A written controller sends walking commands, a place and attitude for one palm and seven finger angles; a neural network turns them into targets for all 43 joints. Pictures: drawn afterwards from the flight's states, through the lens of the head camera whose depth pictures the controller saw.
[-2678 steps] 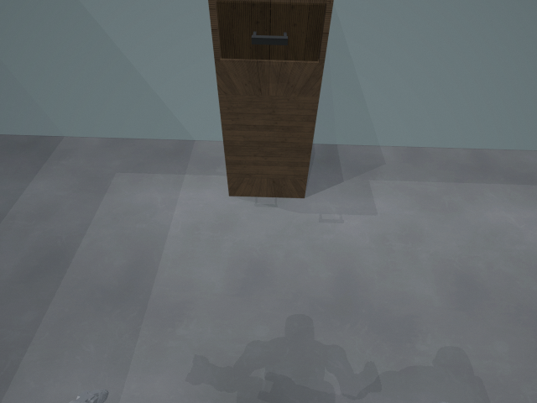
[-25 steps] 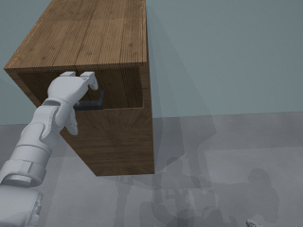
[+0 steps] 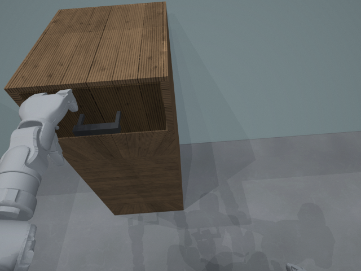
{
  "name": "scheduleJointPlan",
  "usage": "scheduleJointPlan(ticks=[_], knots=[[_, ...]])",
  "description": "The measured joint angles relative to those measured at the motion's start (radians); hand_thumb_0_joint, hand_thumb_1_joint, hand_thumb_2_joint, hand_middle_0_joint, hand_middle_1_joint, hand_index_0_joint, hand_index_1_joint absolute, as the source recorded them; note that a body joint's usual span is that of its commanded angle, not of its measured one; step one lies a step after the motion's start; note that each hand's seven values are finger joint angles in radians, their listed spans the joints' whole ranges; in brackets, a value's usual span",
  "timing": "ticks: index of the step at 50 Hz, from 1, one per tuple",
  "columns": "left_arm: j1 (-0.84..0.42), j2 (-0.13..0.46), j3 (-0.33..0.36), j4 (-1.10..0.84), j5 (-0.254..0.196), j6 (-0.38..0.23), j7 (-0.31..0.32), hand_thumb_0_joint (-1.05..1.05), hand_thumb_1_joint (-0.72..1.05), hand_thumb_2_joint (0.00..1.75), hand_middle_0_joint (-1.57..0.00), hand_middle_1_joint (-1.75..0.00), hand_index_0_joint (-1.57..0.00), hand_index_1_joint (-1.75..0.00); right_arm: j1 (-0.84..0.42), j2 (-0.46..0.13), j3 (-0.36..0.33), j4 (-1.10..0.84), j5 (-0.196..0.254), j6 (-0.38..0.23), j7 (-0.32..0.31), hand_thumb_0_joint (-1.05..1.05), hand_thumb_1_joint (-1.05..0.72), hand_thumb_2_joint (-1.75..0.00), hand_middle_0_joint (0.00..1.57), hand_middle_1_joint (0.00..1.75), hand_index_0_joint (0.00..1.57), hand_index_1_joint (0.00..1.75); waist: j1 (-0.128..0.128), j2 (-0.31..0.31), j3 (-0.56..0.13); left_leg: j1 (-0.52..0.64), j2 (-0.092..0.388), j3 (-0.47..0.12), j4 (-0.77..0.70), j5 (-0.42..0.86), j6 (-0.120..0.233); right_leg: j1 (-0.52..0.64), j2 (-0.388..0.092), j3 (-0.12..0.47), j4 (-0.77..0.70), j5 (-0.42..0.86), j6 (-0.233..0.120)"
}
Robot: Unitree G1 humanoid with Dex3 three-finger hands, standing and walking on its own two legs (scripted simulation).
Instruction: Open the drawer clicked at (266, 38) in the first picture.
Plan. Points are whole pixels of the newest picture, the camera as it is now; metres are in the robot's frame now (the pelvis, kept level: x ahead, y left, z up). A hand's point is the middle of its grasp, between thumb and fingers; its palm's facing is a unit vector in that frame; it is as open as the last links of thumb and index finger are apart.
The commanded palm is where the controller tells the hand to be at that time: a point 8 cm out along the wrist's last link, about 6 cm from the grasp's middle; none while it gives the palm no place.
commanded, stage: lower the fingers behind the handle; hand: left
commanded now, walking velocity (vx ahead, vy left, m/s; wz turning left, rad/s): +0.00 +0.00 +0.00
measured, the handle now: (98, 122) +0.46 +0.26 +0.04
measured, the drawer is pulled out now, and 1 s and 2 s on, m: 0.00 0.00 0.00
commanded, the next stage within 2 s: close the thumb around the handle in 1.50 s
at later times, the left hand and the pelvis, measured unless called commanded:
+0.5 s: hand (86, 122) +0.42 +0.26 +0.09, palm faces +0.04 -0.01 -1.00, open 13.5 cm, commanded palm +0.39 +0.29 +0.12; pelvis +0.00 +0.01 -0.01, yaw -2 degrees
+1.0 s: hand (81, 138) +0.42 +0.29 +0.03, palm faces -0.01 -0.01 -1.00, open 13.7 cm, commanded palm +0.40 +0.29 +0.09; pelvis -0.01 +0.00 -0.02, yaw +0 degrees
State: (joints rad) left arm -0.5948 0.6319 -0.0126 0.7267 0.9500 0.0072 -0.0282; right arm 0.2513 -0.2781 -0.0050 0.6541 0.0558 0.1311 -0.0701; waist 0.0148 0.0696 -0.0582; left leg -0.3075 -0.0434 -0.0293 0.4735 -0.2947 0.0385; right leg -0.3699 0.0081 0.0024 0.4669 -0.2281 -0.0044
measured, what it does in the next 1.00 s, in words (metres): stands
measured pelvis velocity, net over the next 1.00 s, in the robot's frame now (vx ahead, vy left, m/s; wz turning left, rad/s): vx -0.01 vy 0.00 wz -0.01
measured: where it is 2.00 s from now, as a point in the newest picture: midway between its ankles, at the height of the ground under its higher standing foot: outside the picture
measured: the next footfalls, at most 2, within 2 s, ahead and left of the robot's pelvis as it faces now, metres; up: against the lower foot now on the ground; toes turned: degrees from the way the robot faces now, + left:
none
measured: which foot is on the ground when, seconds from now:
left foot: down 0.00-1.00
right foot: down 0.00-1.00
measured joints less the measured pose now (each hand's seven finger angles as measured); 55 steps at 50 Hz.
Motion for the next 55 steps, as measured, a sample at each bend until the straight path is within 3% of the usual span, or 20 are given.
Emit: scheduleJointPlan(ticks=[5, 8, 10, 14, 18, 26, 32, 36, 40, 43, 49, 55], knots=[[0.016, -0.027, -0.020, -0.047, 0.004, -0.144, -0.046, -0.01, -0.49, 0.30, -0.33, -1.20, -0.32, -1.21, 0.015, -0.019, -0.031, -0.008, -0.019, -0.010, -0.013, 0.01, -0.90, -0.89, 0.20, 0.30, 0.21, 0.30, 0.004, -0.022, 0.008, -0.038, -0.003, -0.009, 0.046, -0.018, 0.002, -0.028, -0.002, -0.011, 0.031, -0.013, 0.001], [0.040, -0.049, 0.009, -0.099, 0.015, -0.239, 0.004, -0.01, -0.49, 0.30, -0.33, -1.20, -0.32, -1.21, 0.014, -0.020, -0.049, -0.007, -0.026, -0.014, -0.015, 0.01, -0.90, -0.89, 0.20, 0.30, 0.20, 0.30, -0.001, -0.031, 0.005, -0.066, -0.003, -0.003, 0.074, -0.032, 0.003, -0.057, -0.002, -0.006, 0.056, -0.023, 0.002], [0.048, -0.059, 0.034, -0.119, 0.025, -0.270, 0.062, 0.00, -0.49, 0.30, -0.33, -1.20, -0.32, -1.21, 0.012, -0.017, -0.058, -0.006, -0.029, -0.018, -0.011, 0.01, -0.90, -0.89, 0.20, 0.30, 0.20, 0.30, -0.007, -0.032, 0.001, -0.084, -0.004, 0.002, 0.088, -0.038, 0.004, -0.077, -0.002, 0.000, 0.070, -0.028, 0.003], [0.043, -0.070, 0.060, -0.108, 0.031, -0.249, 0.175, 0.00, -0.49, 0.30, -0.37, -1.24, -0.32, -1.20, 0.008, -0.004, -0.058, 0.005, -0.032, -0.018, 0.009, 0.01, -0.91, -0.90, 0.20, 0.30, 0.20, 0.30, -0.006, -0.027, -0.007, -0.110, -0.003, 0.018, 0.099, -0.045, 0.006, -0.110, 0.000, 0.015, 0.085, -0.031, 0.008], [0.032, -0.097, 0.030, -0.085, 0.046, -0.159, 0.233, 0.00, -0.49, 0.30, -0.42, -1.28, -0.32, -1.22, 0.004, 0.012, -0.039, 0.023, -0.029, -0.005, 0.028, 0.01, -0.91, -0.90, 0.20, 0.30, 0.20, 0.30, 0.002, -0.013, -0.020, -0.119, -0.003, 0.029, 0.095, -0.042, 0.009, -0.123, 0.000, 0.026, 0.085, -0.027, 0.011], [-0.016, -0.111, -0.004, 0.014, 0.054, -0.044, 0.192, 0.00, -0.49, 0.30, -0.38, -1.25, -0.34, -1.29, -0.007, 0.042, 0.009, 0.018, -0.013, 0.024, 0.017, 0.01, -0.90, -0.89, 0.20, 0.30, 0.21, 0.30, -0.012, -0.006, -0.036, -0.088, 0.000, 0.035, 0.070, -0.028, 0.006, -0.101, 0.004, 0.032, 0.074, -0.017, 0.007], [-0.005, -0.062, 0.032, 0.105, 0.068, -0.053, 0.123, 0.00, -0.49, 0.30, -0.34, -1.22, -0.31, -1.25, 0.001, 0.031, 0.011, -0.021, -0.011, 0.018, -0.002, 0.01, -0.90, -0.89, 0.21, 0.30, 0.21, 0.30, -0.028, -0.017, -0.034, -0.089, 0.011, 0.040, 0.075, -0.027, -0.002, -0.105, 0.015, 0.036, 0.078, -0.012, -0.001], [0.032, -0.029, 0.062, 0.120, 0.079, -0.122, 0.103, 0.00, -0.49, 0.30, -0.33, -1.21, -0.31, -1.23, 0.024, 0.007, -0.014, -0.037, -0.016, -0.001, -0.013, 0.01, -0.90, -0.89, 0.21, 0.30, 0.21, 0.30, -0.028, -0.029, -0.018, -0.126, 0.014, 0.029, 0.106, -0.034, -0.005, -0.134, 0.017, 0.024, 0.098, -0.017, -0.006], [0.041, -0.018, 0.078, 0.058, 0.096, -0.209, 0.149, 0.00, -0.49, 0.30, -0.33, -1.21, -0.28, -1.20, 0.048, -0.012, -0.054, -0.016, -0.029, -0.019, -0.019, 0.01, -0.90, -0.89, 0.21, 0.30, 0.21, 0.30, -0.017, -0.039, -0.010, -0.186, 0.012, 0.008, 0.156, -0.049, -0.007, -0.179, 0.014, 0.001, 0.131, -0.031, -0.008], [0.027, -0.026, 0.064, 0.033, 0.099, -0.239, 0.206, 0.00, -0.49, 0.30, -0.33, -1.20, -0.28, -1.19, 0.056, -0.021, -0.077, 0.015, -0.035, -0.025, -0.014, 0.01, -0.90, -0.89, 0.20, 0.30, 0.20, 0.30, -0.015, -0.038, -0.019, -0.227, 0.009, -0.003, 0.191, -0.064, -0.007, -0.212, 0.010, -0.011, 0.158, -0.045, -0.007], [-0.006, -0.052, 0.059, 0.107, 0.091, -0.162, 0.280, 0.00, -0.49, 0.30, -0.35, -1.22, -0.31, -1.21, 0.052, -0.014, -0.074, 0.044, -0.035, -0.022, 0.011, 0.01, -0.91, -0.89, 0.20, 0.30, 0.20, 0.30, -0.031, -0.028, -0.044, -0.262, 0.007, 0.003, 0.218, -0.082, -0.003, -0.249, 0.010, -0.005, 0.183, -0.061, -0.002], [0.009, -0.079, 0.050, 0.122, 0.085, -0.116, 0.278, 0.00, -0.49, 0.30, -0.34, -1.21, -0.34, -1.26, 0.059, 0.012, -0.055, 0.043, -0.032, -0.002, 0.027, 0.01, -0.90, -0.89, 0.20, 0.30, 0.20, 0.30, -0.027, -0.009, -0.068, -0.241, 0.007, 0.014, 0.207, -0.087, 0.003, -0.231, 0.011, 0.006, 0.174, -0.063, 0.004]])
